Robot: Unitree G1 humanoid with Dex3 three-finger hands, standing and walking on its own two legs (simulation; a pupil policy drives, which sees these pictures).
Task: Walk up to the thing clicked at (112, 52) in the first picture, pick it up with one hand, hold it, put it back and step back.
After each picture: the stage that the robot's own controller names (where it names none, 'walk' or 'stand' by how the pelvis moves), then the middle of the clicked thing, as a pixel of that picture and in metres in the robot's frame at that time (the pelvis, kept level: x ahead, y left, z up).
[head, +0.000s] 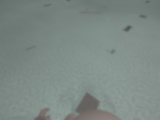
stand; (113, 51) +1.49 -0.51 -0.72
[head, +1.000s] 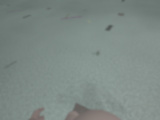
walk; (98, 52) +1.43 -0.08 -0.69
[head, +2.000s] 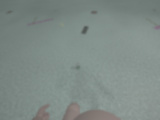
walk; (78, 66) +0.92 +0.27 -0.71
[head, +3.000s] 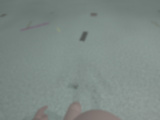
walk; (75, 85) +0.54 +0.24 -0.71
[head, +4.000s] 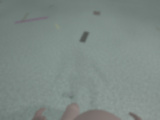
stand; (71, 95) +0.35 +0.21 -0.69
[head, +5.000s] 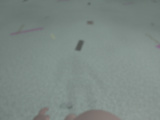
stand; (69, 105) +0.30 +0.21 -0.72
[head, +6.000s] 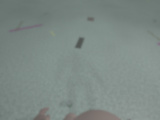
stand; (69, 103) +0.30 +0.21 -0.72
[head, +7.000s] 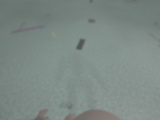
stand; (69, 105) +0.29 +0.21 -0.73
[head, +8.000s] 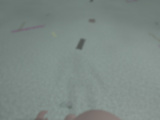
stand; (69, 104) +0.29 +0.21 -0.73
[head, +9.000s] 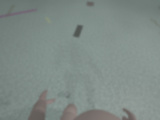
go down; (67, 94) +0.30 +0.22 -0.69
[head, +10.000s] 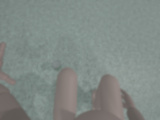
go down; (57, 65) +0.36 +0.27 -0.28
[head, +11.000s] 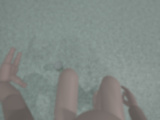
close in; (59, 66) +0.35 +0.28 -0.29
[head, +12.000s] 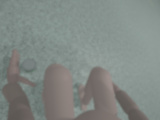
close in; (29, 66) +0.32 +0.31 -0.21
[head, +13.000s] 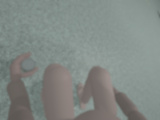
close; (28, 66) +0.32 +0.31 -0.21
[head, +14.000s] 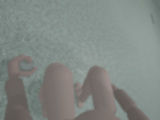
lift; (26, 65) +0.32 +0.30 -0.22
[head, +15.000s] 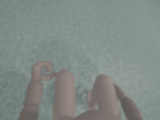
lift; (47, 71) +0.29 +0.28 -0.10
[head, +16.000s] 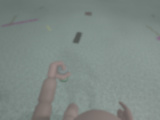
lift; (63, 73) +0.33 +0.18 +0.04
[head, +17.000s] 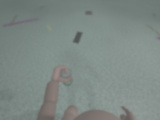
hold; (66, 77) +0.31 +0.17 -0.01
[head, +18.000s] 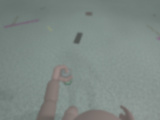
hold; (66, 76) +0.32 +0.17 -0.01
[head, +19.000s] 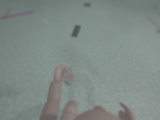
crouch; (68, 76) +0.33 +0.16 -0.04
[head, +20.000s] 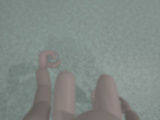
lower; (54, 61) +0.39 +0.25 -0.10
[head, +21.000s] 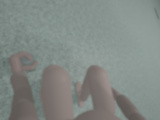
lower; (29, 63) +0.35 +0.29 -0.22
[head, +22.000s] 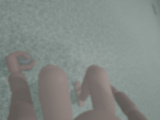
lower; (26, 62) +0.36 +0.29 -0.21
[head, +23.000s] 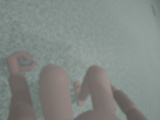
lower; (26, 62) +0.34 +0.30 -0.21
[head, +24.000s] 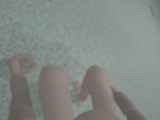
lower; (27, 64) +0.34 +0.29 -0.21
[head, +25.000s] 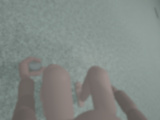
loosen; (35, 68) +0.32 +0.26 -0.22
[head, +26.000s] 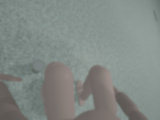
withdraw; (37, 67) +0.31 +0.25 -0.21
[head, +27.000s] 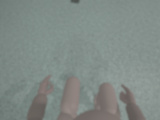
walk; (70, 77) +0.34 +0.20 -0.44
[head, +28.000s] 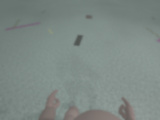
stand; (72, 105) +0.28 +0.17 -0.66
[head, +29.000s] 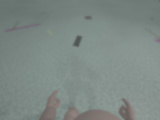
stand; (71, 105) +0.28 +0.17 -0.67
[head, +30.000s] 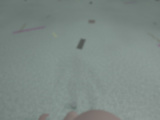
stand; (74, 105) +0.30 +0.16 -0.72
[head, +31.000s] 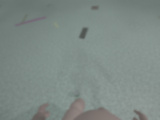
walk; (77, 93) +0.35 +0.19 -0.69
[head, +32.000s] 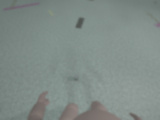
walk; (76, 77) +0.53 +0.13 -0.70
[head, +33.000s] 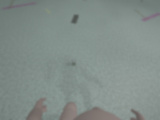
walk; (74, 62) +0.82 +0.23 -0.70
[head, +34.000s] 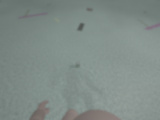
stand; (77, 65) +0.92 +0.19 -0.71
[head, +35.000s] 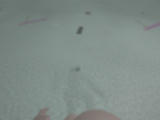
stand; (77, 68) +0.90 +0.21 -0.72
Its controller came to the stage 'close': yes
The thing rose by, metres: 0.70
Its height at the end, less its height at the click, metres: +0.00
